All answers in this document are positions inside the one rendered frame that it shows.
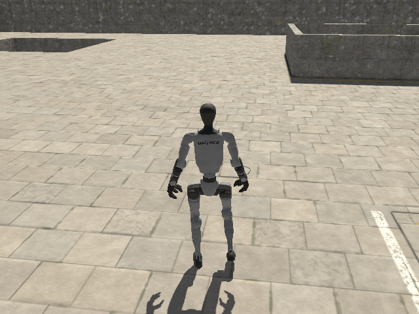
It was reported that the robot right foot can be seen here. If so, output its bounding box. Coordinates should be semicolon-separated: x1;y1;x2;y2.
227;250;236;261

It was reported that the robot left upper arm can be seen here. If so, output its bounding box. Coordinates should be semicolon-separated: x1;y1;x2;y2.
176;132;195;169

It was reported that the right robot hand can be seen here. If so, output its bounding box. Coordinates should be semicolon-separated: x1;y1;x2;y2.
234;179;249;192

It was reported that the left robot hand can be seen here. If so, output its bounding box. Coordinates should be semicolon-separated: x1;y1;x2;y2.
167;184;182;199

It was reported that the robot right upper arm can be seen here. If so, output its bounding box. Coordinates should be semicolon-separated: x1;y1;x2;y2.
222;131;241;167

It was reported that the robot left forearm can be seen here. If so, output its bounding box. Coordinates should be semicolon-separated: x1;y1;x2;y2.
169;159;183;186

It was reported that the robot right forearm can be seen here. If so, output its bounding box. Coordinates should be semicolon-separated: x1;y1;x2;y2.
234;157;247;182

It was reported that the right robot shin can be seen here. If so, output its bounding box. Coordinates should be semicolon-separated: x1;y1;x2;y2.
224;208;234;253

